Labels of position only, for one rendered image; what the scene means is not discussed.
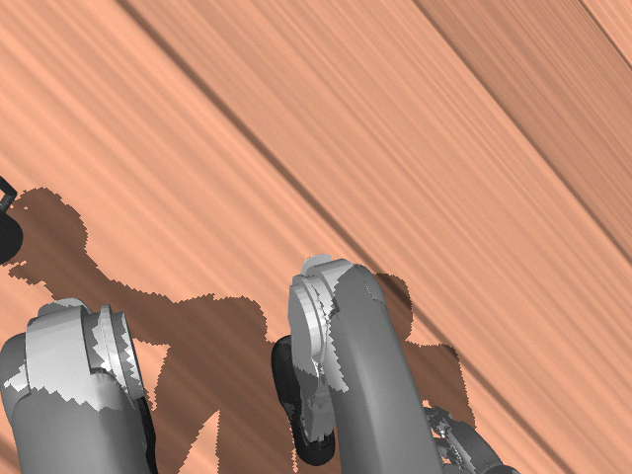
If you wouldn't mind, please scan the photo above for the right robot foot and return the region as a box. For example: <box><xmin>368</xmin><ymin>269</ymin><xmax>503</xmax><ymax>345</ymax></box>
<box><xmin>271</xmin><ymin>335</ymin><xmax>336</xmax><ymax>466</ymax></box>

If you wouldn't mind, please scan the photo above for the mug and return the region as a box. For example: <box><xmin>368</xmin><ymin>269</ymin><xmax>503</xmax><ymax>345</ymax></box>
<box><xmin>0</xmin><ymin>176</ymin><xmax>24</xmax><ymax>265</ymax></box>

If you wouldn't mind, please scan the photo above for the left robot foot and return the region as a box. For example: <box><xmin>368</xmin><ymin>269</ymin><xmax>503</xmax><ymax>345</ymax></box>
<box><xmin>137</xmin><ymin>396</ymin><xmax>158</xmax><ymax>474</ymax></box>

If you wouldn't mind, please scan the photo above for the right robot hand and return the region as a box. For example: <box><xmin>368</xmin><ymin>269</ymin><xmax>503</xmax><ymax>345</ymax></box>
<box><xmin>424</xmin><ymin>406</ymin><xmax>504</xmax><ymax>474</ymax></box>

